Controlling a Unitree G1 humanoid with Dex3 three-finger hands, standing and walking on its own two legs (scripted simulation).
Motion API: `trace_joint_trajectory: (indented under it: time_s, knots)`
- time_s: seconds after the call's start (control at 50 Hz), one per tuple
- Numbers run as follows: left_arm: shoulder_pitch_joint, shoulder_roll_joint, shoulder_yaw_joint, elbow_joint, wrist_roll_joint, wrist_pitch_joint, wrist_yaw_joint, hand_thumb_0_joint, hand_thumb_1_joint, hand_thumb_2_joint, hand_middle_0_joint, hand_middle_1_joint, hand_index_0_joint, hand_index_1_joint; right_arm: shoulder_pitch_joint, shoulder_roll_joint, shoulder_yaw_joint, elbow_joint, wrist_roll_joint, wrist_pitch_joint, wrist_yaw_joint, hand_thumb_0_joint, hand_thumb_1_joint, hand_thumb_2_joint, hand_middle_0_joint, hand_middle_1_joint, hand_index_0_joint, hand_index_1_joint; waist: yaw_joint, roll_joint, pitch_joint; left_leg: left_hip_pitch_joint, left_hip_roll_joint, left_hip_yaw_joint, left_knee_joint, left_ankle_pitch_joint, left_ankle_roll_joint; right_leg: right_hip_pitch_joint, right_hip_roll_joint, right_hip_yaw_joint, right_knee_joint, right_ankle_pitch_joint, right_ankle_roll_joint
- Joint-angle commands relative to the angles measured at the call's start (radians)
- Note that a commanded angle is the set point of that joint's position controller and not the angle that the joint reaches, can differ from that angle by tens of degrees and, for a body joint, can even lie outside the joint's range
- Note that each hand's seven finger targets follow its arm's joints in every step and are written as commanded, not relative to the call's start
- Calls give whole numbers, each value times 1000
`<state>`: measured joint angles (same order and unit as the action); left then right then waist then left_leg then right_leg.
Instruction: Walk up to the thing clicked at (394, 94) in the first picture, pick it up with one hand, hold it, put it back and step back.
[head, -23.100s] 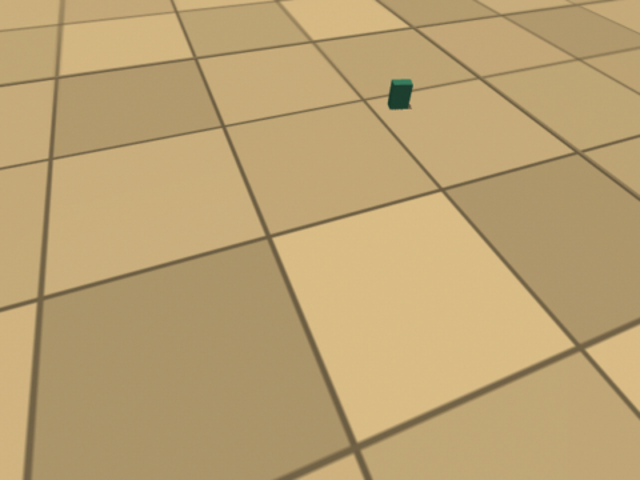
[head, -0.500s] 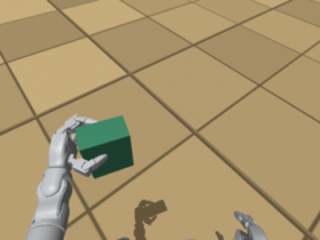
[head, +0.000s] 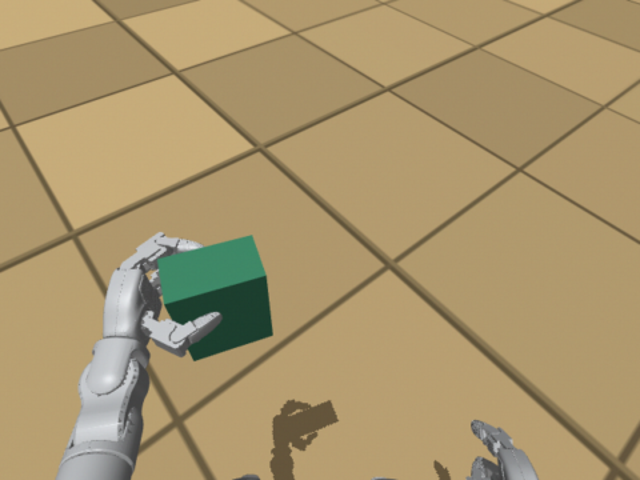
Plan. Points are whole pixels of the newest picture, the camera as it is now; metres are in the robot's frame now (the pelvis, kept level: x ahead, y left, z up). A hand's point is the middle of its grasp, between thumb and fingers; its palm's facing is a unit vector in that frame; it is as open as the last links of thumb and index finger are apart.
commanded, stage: crouch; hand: left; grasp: from the side
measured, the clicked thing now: (221, 301) +0.33 +0.13 +0.02
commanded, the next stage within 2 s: lower in 1.88 s
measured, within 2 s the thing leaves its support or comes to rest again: neither
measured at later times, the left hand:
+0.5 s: hand (206, 339) +0.36 +0.18 -0.15, palm faces +0.11 -0.99 +0.00, open 10.3 cm
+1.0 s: hand (218, 380) +0.36 +0.20 -0.37, palm faces +0.16 -0.99 -0.01, open 10.3 cm
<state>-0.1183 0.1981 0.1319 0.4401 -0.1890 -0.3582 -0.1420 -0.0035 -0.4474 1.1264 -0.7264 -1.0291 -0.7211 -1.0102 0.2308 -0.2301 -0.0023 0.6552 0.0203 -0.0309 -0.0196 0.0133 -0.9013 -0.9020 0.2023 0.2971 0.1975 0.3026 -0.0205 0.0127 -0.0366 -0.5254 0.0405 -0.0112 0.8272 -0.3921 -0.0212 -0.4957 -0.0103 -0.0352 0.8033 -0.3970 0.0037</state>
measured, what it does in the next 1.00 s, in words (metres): lowers itself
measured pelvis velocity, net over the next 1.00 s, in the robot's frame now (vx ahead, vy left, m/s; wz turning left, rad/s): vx -0.08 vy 0.00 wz -0.06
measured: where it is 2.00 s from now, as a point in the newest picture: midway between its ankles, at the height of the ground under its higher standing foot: outside the picture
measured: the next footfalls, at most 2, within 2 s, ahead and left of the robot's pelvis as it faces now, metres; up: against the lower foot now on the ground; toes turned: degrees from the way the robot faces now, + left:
none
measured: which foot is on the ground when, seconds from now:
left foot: down 0.00-1.00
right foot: down 0.00-1.00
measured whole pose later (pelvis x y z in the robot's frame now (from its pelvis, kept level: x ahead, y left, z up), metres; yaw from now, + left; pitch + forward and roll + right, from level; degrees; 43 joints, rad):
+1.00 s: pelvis -0.08 +0.00 -0.33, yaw -4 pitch +32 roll -4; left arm -0.63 0.35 0.44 1.09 -0.09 -0.83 -0.13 0.00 -0.46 1.15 -0.72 -1.05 -0.71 -1.03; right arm 0.08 -0.26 0.03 0.73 -0.11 -0.02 0.10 0.01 -0.91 -0.91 0.20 0.30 0.20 0.30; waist -0.11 -0.04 -0.14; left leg -2.06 0.04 -0.10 2.17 -0.68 -0.03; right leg -2.01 -0.01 -0.05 2.13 -0.68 0.00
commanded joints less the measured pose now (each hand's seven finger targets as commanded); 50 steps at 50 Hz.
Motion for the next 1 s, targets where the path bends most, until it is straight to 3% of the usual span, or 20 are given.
trace_joint_trajectory:
  time_s: [0.0,0.08,0.12,0.16,0.18,0.22,0.24,0.28,0.32,0.34,0.42,0.48,0.54,0.62,0.68,0.7,0.74,0.84,0.96,0.98]
  knots:
    - [-249,98,73,-155,-23,-80,19,0,145,1160,-1258,-1352,-1283,-1339,-39,-128,-54,-125,-6,-50,-2,0,-870,-897,200,300,200,300,-11,-50,-192,43,-29,14,-89,153,32,39,13,2,-108,210,-6]
    - [-308,89,82,-105,-7,-143,45,0,130,1165,-1238,-1348,-1264,-1336,-33,-131,-64,-110,-19,-58,8,0,-869,-897,199,300,200,300,-23,-35,-211,-16,-30,13,-28,135,32,-43,11,7,-46,197,-8]
    - [-321,62,61,-40,10,-181,52,0,139,1155,-1232,-1348,-1259,-1333,-34,-131,-68,-104,-25,-65,18,0,-880,-899,199,299,200,299,-35,-29,-203,-73,-31,5,18,99,32,-118,11,7,9,163,-12]
    - [-348,94,94,0,18,-231,52,0,140,1161,-1242,-1351,-1266,-1340,-24,-137,-77,-92,-34,-69,23,0,-883,-901,199,300,200,300,-38,-23,-263,-120,-32,2,88,103,35,-173,9,14,68,164,-12]
    - [-357,72,69,36,24,-257,46,0,118,1168,-1247,-1359,-1269,-1350,-17,-136,-77,-89,-39,-71,29,0,-887,-902,199,300,200,300,-49,-32,-283,-149,-32,-4,121,100,35,-208,12,12,103,158,-14]
    - [-411,133,118,47,23,-311,35,0,103,1188,-1267,-1386,-1288,-1379,-9,-140,-80,-89,-44,-73,33,0,-890,-902,199,300,200,300,-46,-17,-343,-230,-38,-2,202,73,36,-266,6,29,165,133,-13]
    - [-391,103,102,137,24,-328,24,0,102,1202,-1273,-1400,-1295,-1393,-5,-141,-76,-86,-48,-74,38,0,-892,-903,199,300,200,300,-56,-27,-352,-285,-38,-10,238,44,37,-323,13,22,207,103,-16]
    - [-450,148,145,129,16,-383,20,0,115,1213,-1285,-1413,-1306,-1406,-15,-154,-74,-80,-53,-81,48,0,-892,-903,199,300,199,300,-39,39,-412,-349,-35,-23,317,15,31,-444,16,17,305,49,-27]
    - [-450,120,138,206,11,-417,21,0,139,1221,-1274,-1403,-1291,-1400,-21,-155,-69,-94,-58,-79,52,0,-893,-903,199,300,199,300,-48,32,-459,-429,-33,-36,392,-10,30,-533,16,15,381,13,-28]
    - [-495,141,149,142,11,-441,26,0,151,1235,-1279,-1407,-1295,-1405,-20,-158,-68,-97,-61,-79,56,0,-888,-903,199,300,199,300,-30,53,-513,-444,-33,-39,416,-1,27,-557,15,19,414,11,-31]
    - [-531,145,144,232,21,-470,16,0,111,1223,-1271,-1380,-1280,-1385,-15,-186,-69,-92,-70,-65,64,0,-894,-906,198,299,199,299,-46,82,-618,-511,-27,-56,531,47,24,-707,23,7,552,29,-39]
    - [-523,175,183,257,22,-476,16,0,86,1229,-1257,-1371,-1262,-1380,-10,-194,-67,-81,-77,-52,69,0,-904,-909,198,299,199,299,-23,68,-687,-592,-28,-51,634,113,30,-762,26,5,642,76,-38]
    - [-553,198,222,257,17,-486,18,0,138,1227,-1258,-1354,-1261,-1363,-10,-196,-64,-72,-85,-38,77,0,-909,-910,198,299,199,299,-31,40,-740,-695,-32,-46,721,135,38,-771,26,13,710,117,-32]
    - [-630,250,257,301,33,-497,13,0,158,1257,-1266,-1381,-1272,-1390,-4,-198,-67,-43,-92,-26,85,0,-914,-912,199,299,199,299,-57,15,-731,-839,-29,-42,812,39,44,-848,27,27,773,42,-28]
    - [-675,222,235,345,37,-508,-2,0,170,1263,-1258,-1382,-1267,-1388,-7,-202,-64,-21,-99,-27,93,0,-910,-910,199,299,199,299,-80,30,-717,-895,-26,-46,877,-16,40,-966,28,15,844,-17,-34]
    - [-692,251,269,366,42,-514,-3,0,158,1255,-1249,-1374,-1257,-1381,-10,-204,-63,-20,-104,-24,94,0,-912,-911,199,299,199,299,-77,40,-732,-901,-25,-48,898,-28,39,-1004,28,8,872,-34,-36]
    - [-740,257,262,405,52,-522,0,0,140,1257,-1252,-1383,-1262,-1389,-13,-202,-57,-16,-111,-24,98,0,-911,-910,199,300,199,299,-87,47,-727,-971,-25,-44,942,-75,36,-1042,30,4,908,-74,-37]
    - [-793,326,310,411,77,-548,10,0,140,1287,-1267,-1406,-1276,-1413,-32,-210,-47,-3,-130,-19,103,0,-909,-910,199,300,199,300,-66,113,-744,-1032,-26,-27,1017,-163,26,-1134,29,-5,999,-156,-42]
    - [-865,348,317,455,91,-553,10,0,113,1273,-1239,-1384,-1248,-1393,-24,-222,-34,28,-140,-12,106,0,-921,-913,199,299,199,299,-101,134,-736,-1118,-26,-18,1106,-196,26,-1205,34,-34,1095,-164,-40]
    - [-867,394,348,455,94,-551,16,0,105,1262,-1234,-1372,-1241,-1382,-30,-229,-32,28,-140,-9,105,0,-918,-912,199,300,199,299,-92,130,-711,-1157,-28,-17,1113,-230,29,-1218,35,-37,1105,-196,-39]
